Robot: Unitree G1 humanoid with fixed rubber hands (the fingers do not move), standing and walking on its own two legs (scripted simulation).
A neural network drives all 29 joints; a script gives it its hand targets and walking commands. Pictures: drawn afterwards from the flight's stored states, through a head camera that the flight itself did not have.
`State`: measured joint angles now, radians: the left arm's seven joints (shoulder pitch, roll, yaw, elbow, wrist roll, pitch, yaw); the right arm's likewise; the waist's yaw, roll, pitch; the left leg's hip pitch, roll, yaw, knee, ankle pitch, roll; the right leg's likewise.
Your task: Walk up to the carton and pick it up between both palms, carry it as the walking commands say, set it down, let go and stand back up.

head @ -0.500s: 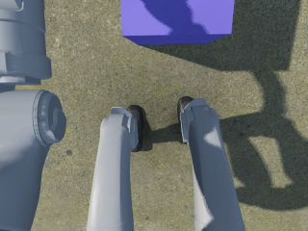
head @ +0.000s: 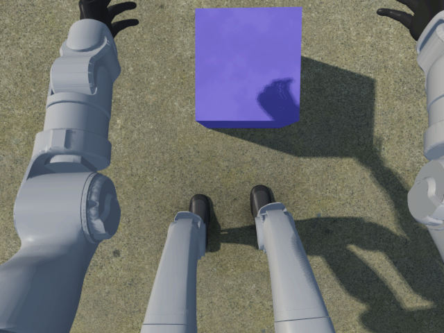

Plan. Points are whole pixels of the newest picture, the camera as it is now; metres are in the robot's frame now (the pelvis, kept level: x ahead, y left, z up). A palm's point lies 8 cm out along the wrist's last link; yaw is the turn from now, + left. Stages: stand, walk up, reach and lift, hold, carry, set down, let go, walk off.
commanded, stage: let go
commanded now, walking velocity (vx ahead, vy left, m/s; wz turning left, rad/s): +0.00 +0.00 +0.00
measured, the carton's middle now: (245, 79) +0.57 -0.07 -0.52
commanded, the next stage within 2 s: stand in 1.32 s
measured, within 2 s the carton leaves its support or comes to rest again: neither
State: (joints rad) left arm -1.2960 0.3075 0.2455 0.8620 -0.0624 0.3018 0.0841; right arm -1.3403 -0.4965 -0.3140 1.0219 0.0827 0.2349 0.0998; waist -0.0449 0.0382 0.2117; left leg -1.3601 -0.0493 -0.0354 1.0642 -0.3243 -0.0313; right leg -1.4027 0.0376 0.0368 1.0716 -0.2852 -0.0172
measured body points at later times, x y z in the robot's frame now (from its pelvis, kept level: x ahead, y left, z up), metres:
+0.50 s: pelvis +0.07 +0.00 +0.07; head +0.28 +0.00 +0.46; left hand +0.44 +0.19 -0.04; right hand +0.41 -0.27 -0.03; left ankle +0.08 +0.13 -0.63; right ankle +0.09 -0.10 -0.63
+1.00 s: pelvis +0.09 +0.04 +0.11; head +0.11 +0.04 +0.56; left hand +0.27 +0.27 +0.03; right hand +0.26 -0.19 +0.03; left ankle +0.08 +0.13 -0.63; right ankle +0.09 -0.10 -0.63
